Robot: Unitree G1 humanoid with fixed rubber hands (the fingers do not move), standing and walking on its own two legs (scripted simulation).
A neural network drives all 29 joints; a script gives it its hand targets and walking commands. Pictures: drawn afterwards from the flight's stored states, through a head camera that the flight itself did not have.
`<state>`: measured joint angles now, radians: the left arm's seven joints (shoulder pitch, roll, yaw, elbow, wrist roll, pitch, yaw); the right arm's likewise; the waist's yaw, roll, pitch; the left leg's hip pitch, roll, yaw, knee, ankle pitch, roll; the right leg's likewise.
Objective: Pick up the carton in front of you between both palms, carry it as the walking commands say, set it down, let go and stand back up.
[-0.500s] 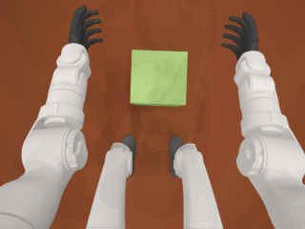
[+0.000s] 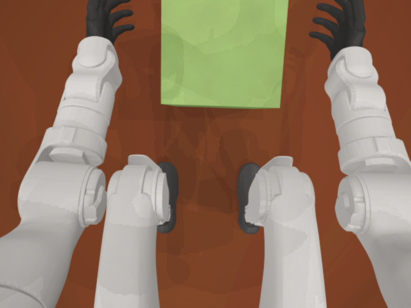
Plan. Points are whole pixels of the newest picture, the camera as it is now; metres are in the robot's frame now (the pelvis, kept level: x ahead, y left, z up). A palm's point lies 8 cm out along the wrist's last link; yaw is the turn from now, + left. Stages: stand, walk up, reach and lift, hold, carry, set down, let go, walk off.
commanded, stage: reach and lift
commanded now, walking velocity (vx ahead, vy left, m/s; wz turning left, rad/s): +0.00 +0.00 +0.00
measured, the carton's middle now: (218, 60) +0.50 -0.02 -0.31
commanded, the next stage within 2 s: none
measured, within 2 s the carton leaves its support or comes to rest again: leaves its support in 1.12 s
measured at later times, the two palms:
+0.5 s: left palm (120, 43) +0.52 +0.17 -0.24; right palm (311, 48) +0.52 -0.20 -0.24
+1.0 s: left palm (139, 41) +0.52 +0.13 -0.23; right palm (298, 46) +0.52 -0.17 -0.23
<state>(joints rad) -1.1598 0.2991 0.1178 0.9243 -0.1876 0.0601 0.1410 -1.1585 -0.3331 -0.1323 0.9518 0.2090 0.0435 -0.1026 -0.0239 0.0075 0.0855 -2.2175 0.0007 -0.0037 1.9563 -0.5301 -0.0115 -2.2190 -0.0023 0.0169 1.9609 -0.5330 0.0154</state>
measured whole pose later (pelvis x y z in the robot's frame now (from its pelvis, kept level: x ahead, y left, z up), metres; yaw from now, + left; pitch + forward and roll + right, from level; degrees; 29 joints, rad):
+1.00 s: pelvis -0.02 +0.00 -0.06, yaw +0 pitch +38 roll +0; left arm -1.48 0.26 0.09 1.22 -0.21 0.01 0.18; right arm -1.47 -0.30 -0.04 1.24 0.23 0.00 -0.15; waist -0.01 0.01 0.32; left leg -2.30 -0.01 -0.01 2.15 -0.51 -0.02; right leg -2.30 0.00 0.02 2.16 -0.52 0.01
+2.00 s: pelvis +0.02 +0.01 +0.14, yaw -3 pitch +37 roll +0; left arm -0.76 -0.07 0.40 0.60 0.15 0.35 0.07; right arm -0.76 0.04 -0.39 0.60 -0.17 0.36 -0.05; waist -0.01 0.01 -0.23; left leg -1.68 -0.06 -0.05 1.55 -0.52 -0.02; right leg -1.70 0.04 0.06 1.54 -0.48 0.03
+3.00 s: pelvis +0.08 +0.00 +0.34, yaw -3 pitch -4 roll +0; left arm -0.32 -0.17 0.31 0.41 0.29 0.60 -0.01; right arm -0.31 0.16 -0.31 0.40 -0.29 0.61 0.01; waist 0.00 0.00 -0.01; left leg -0.18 -0.02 -0.07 0.49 -0.25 0.00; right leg -0.20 0.02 0.06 0.49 -0.22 0.01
